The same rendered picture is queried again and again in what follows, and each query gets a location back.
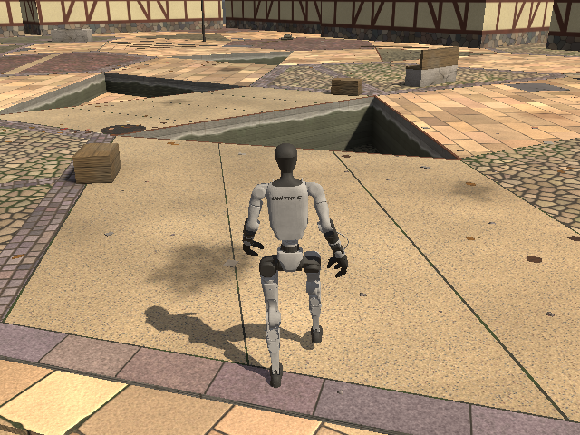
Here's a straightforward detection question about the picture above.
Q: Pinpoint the robot right forearm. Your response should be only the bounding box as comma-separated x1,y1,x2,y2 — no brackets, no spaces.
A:
324,219,345,258

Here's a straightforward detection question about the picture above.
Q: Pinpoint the robot left shin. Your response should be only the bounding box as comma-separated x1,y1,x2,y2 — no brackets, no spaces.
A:
266,312,280,374

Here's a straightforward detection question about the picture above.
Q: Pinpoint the robot right upper arm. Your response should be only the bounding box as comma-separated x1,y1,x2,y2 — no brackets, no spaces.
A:
306,182,333,233

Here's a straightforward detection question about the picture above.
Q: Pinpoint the right robot thigh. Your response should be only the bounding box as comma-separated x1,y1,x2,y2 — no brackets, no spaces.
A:
302,251,321,295

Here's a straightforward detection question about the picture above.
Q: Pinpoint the left robot hand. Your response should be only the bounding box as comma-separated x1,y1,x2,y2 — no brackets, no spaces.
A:
243,240,264,256

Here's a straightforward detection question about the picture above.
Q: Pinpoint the robot left forearm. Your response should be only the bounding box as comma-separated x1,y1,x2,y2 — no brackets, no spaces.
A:
242,218,256,246

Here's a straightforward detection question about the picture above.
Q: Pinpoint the right robot hand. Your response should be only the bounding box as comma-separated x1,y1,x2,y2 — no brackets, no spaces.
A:
327,255,348,278

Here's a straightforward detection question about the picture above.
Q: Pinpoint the robot left upper arm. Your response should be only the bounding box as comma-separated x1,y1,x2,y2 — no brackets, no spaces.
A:
246,183,269,232

